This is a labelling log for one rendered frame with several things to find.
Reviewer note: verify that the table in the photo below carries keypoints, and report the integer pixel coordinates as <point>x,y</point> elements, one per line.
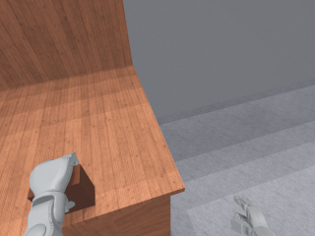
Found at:
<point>68,84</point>

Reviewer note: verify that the robot right forearm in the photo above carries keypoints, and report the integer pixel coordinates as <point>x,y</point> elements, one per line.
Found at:
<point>262,231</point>

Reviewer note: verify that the sponge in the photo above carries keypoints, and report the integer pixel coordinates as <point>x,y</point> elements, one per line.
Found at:
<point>79,190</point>

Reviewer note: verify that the robot left forearm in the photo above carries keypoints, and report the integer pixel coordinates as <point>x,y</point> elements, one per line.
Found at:
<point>47,214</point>

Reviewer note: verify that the right robot hand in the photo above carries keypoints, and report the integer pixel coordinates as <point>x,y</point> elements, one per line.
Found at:
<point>254,217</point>

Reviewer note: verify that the left robot hand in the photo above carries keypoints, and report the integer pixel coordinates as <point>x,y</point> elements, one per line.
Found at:
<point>54,175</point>

